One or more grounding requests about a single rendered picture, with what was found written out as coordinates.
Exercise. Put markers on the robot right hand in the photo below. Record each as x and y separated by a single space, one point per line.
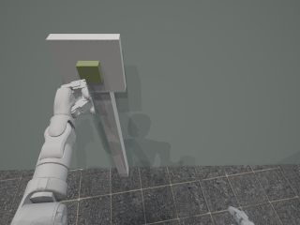
240 217

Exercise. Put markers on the robot left hand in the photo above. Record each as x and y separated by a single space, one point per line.
66 104

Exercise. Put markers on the panel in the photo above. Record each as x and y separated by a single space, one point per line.
67 50

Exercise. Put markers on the robot left forearm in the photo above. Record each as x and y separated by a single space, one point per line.
49 182

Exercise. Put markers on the left robot upper arm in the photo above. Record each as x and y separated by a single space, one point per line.
42 213

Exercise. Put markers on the button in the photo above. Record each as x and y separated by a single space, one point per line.
90 71

